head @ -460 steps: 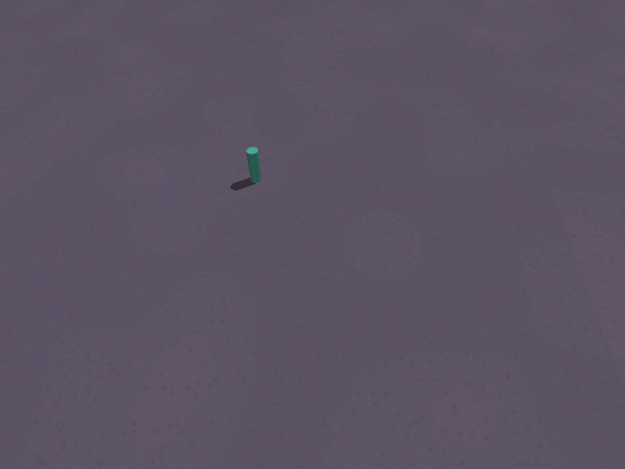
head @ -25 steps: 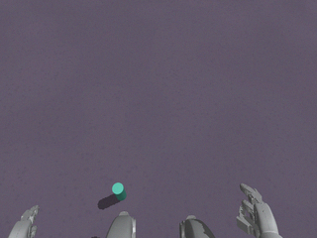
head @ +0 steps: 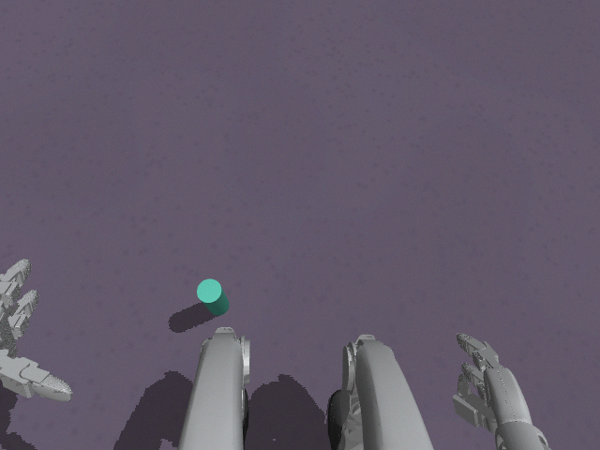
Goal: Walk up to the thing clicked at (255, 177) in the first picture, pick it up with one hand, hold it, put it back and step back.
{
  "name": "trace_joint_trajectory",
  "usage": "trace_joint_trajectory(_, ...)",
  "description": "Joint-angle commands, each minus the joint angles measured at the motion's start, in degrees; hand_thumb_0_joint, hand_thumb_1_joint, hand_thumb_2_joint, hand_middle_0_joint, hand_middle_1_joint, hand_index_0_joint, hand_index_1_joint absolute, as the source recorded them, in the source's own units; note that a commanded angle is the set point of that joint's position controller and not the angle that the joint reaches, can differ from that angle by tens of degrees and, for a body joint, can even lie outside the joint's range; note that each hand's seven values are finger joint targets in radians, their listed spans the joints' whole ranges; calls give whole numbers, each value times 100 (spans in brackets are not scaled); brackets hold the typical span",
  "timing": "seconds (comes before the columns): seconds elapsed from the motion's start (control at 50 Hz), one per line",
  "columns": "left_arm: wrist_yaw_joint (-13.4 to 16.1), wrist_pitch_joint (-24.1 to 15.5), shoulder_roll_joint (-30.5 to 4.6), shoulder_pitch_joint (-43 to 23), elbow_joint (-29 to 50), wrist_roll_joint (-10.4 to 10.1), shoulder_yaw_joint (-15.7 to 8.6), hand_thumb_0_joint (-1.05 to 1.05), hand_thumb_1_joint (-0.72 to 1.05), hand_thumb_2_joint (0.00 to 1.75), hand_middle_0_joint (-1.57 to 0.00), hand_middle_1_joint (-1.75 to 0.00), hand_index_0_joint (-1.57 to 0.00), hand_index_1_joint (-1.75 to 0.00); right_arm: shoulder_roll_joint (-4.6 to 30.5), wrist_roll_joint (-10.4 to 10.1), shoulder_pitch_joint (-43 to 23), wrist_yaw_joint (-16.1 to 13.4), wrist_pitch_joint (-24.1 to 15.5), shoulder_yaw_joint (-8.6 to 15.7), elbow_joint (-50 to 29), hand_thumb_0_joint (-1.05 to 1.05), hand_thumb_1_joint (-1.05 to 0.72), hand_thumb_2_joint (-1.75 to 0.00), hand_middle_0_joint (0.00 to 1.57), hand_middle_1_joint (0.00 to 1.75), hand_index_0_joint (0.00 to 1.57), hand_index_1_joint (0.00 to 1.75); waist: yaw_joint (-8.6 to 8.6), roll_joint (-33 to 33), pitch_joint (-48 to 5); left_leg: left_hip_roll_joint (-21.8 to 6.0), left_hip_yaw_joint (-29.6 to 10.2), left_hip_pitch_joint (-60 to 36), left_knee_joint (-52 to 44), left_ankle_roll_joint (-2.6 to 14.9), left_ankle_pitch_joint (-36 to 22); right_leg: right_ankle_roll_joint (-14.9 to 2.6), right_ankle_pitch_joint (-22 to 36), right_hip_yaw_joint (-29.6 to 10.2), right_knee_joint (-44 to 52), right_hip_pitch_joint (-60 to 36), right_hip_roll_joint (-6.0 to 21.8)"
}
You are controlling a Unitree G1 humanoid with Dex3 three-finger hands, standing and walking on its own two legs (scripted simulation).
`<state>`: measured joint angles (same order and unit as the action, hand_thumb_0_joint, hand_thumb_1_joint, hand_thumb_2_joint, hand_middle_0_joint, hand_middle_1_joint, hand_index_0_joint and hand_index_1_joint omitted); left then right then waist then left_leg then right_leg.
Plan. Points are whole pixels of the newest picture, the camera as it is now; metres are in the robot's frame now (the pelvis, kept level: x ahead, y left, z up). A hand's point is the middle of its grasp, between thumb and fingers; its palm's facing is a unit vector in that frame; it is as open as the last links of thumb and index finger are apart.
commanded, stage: go down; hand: left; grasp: from the side
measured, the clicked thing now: (214, 298) +0.39 +0.19 -0.47
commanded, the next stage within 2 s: approach in 1.60 s
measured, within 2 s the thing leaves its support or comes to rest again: neither
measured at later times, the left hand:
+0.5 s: hand (49, 311) +0.29 +0.36 -0.13, palm faces +0.10 -0.98 -0.17, open 17.1 cm
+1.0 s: hand (55, 302) +0.31 +0.37 -0.15, palm faces +0.08 -0.99 -0.15, open 17.3 cm
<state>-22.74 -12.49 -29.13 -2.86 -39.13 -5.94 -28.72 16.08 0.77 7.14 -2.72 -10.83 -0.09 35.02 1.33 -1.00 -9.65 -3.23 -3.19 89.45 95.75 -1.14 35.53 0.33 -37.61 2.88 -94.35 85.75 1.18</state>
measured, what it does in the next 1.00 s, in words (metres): lowers itself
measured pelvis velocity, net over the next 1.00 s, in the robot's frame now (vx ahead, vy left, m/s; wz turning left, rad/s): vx -0.03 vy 0.00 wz -0.05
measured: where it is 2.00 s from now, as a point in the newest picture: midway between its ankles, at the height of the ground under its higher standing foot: outside the picture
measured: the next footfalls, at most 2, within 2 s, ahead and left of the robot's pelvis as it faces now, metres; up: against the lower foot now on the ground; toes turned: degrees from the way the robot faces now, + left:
none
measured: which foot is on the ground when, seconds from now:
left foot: down 0.00-1.00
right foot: down 0.00-1.00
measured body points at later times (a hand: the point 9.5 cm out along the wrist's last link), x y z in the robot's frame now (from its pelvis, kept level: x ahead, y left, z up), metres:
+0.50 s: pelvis -0.02 +0.00 -0.08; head +0.17 +0.04 +0.32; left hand +0.28 +0.41 -0.11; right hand +0.16 -0.27 -0.19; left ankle +0.06 +0.13 -0.52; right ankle +0.05 -0.13 -0.52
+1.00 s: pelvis -0.03 +0.00 -0.13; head +0.17 +0.04 +0.27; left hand +0.30 +0.42 -0.14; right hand +0.14 -0.28 -0.24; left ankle +0.06 +0.13 -0.52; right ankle +0.05 -0.13 -0.52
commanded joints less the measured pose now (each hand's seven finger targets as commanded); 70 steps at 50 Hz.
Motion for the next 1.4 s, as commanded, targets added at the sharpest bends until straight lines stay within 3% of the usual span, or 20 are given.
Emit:
trace_joint_trajectory(0.0,-215,-520,-1904,-498,586,-239,-846,0,-53,10,-6,-11,-6,-11,1130,-40,283,-115,-244,432,-493,0,-88,-90,20,30,20,30,-186,770,-2790,167,-44,-2047,-946,222,-1509,-228,1317,-148,900,-892,-125)
trace_joint_trajectory(0.1,-508,-834,-2166,-1136,163,-325,-958,0,-51,10,-6,-11,-6,-11,1149,-5,225,-121,-256,404,-422,0,-88,-90,20,30,20,30,-128,626,-2539,149,-25,-1228,-655,232,-527,-200,550,-266,770,-574,-124)
trace_joint_trajectory(0.22,-808,-1050,-2509,-1520,-91,-376,-1113,0,-48,10,-6,-11,-6,-10,1274,16,211,-133,-273,344,-332,0,-87,-89,20,30,20,30,-177,834,-2673,124,-88,-1075,-469,210,-139,-218,257,-172,418,-39,-150)
trace_joint_trajectory(0.24,-844,-1055,-2534,-1624,-107,-402,-1146,0,-48,10,-6,-11,-6,-10,1295,25,230,-136,-273,330,-336,0,-88,-90,20,30,20,30,-150,908,-2725,122,-102,-1017,-417,203,-137,-220,270,-156,333,7,-148)
trace_joint_trajectory(0.26,-866,-1079,-2751,-1607,8,-424,-1313,0,-46,10,-6,-10,-5,-10,1330,20,249,-137,-270,336,-310,0,-88,-90,20,30,20,30,-266,922,-2932,120,-102,-1059,-385,197,-196,-226,315,-148,284,-40,-156)
trace_joint_trajectory(0.42,-1071,-1060,-2932,-1733,-52,-582,-1468,0,-48,11,-5,-9,-4,-9,1407,2,207,-154,-235,267,-221,0,-89,-90,20,30,20,30,-289,933,-3089,118,-109,-848,23,212,-552,-256,589,-6,-176,311,-188)
trace_joint_trajectory(0.46,-1149,-1052,-2819,-1868,-90,-587,-1369,0,-49,11,-5,-9,-4,-10,1444,-2,275,-162,-247,294,-142,0,-90,-90,20,30,20,30,-188,1115,-2986,97,-181,-879,22,189,-443,-274,533,70,-340,587,-192)
trace_joint_trajectory(0.48,-1166,-1073,-2962,-1813,-122,-614,-1515,0,-50,12,-5,-10,-4,-10,1470,1,209,-161,-246,274,-164,0,-90,-90,20,30,20,30,-271,1095,-2955,95,-199,-810,64,191,-447,-274,550,84,-419,639,-196)
trace_joint_trajectory(0.54,-1251,-1122,-3011,-2044,-118,-644,-1504,0,-51,12,-5,-10,-4,-10,1465,20,250,-156,-245,264,-89,0,-90,-90,20,30,20,30,-188,968,-3026,104,-139,-638,295,216,-522,-259,579,63,-475,652,-196)
trace_joint_trajectory(0.72,-1490,-1168,-3370,-2339,-127,-733,-1655,0,-50,12,-5,-9,-4,-10,1514,75,271,-157,-252,218,31,0,-90,-91,20,30,20,30,-248,994,-3162,112,-18,-277,685,228,-478,-242,491,-13,-661,689,-202)
trace_joint_trajectory(0.78,-1537,-1154,-3294,-2321,-221,-751,-1629,0,-51,12,-5,-9,-3,-10,1534,72,273,-142,-253,209,73,0,-91,-91,20,30,20,30,-251,993,-3063,90,-82,-227,670,214,-380,-259,434,83,-835,897,-221)
trace_joint_trajectory(0.88,-1631,-1116,-3408,-2302,-255,-774,-1709,0,-54,12,-5,-9,-3,-10,1587,82,345,-149,-225,186,141,0,-92,-91,20,30,20,30,-279,1129,-3323,104,-95,-460,855,205,-898,-286,811,156,-1067,1014,-224)
trace_joint_trajectory(1.02,-1667,-1133,-3561,-2592,-376,-783,-1749,0,-53,12,-5,-9,-4,-10,1575,81,273,-134,-204,151,165,0,-91,-91,20,30,20,30,-266,1031,-2933,98,-88,89,906,236,-125,-262,234,146,-1108,1229,-233)
trace_joint_trajectory(1.1,-1717,-1133,-3608,-2694,-525,-796,-1738,0,-51,12,-5,-8,-3,-9,1566,92,291,-124,-213,125,211,0,-91,-91,20,30,20,30,-220,921,-2919,107,-19,253,1066,246,-165,-248,200,86,-1099,1195,-229)
trace_joint_trajectory(1.12,-1739,-1143,-3545,-2770,-545,-797,-1661,0,-54,12,-4,-8,-3,-10,1548,89,333,-117,-220,113,195,0,-91,-91,20,30,20,30,-136,912,-2894,111,-20,348,1088,252,-98,-246,131,84,-1091,1180,-227)
trace_joint_trajectory(1.18,-1746,-1181,-3792,-2920,-383,-800,-1800,0,-52,12,-4,-8,-3,-9,1588,100,341,-113,-221,118,214,0,-91,-91,20,30,20,30,-228,1081,-3071,111,11,258,1163,246,-190,-262,209,63,-1182,1203,-228)
trace_joint_trajectory(1.22,-1774,-1157,-3607,-2775,-573,-799,-1732,0,-54,12,-5,-9,-3,-10,1582,94,374,-98,-216,113,228,0,-91,-91,20,30,20,30,-199,962,-3005,110,-28,267,1162,242,-236,-267,265,142,-1244,1306,-241)
trace_joint_trajectory(1.3,-1785,-1174,-3808,-2847,-463,-828,-1814,0,-54,11,-5,-8,-3,-9,1612,80,348,-96,-206,114,211,0,-91,-91,20,30,20,30,-258,1018,-3023,110,-21,318,1174,241,-117,-266,174,117,-1234,1314,-241)
trace_joint_trajectory(1.36,-1806,-1152,-3659,-2796,-557,-845,-1773,0,-53,11,-5,-8,-3,-9,1600,81,408,-75,-215,106,247,0,-91,-91,20,30,20,30,-207,949,-3048,107,-27,301,1243,238,-305,-264,315,162,-1331,1335,-247)
trace_joint_trajectory(1.38,-1801,-1165,-3771,-2869,-431,-849,-1824,0,-53,11,-5,-8,-3,-9,1618,76,407,-72,-207,116,255,0,-91,-91,20,30,20,30,-264,1074,-3049,98,-44,242,1221,233,-256,-278,305,179,-1378,1449,-256)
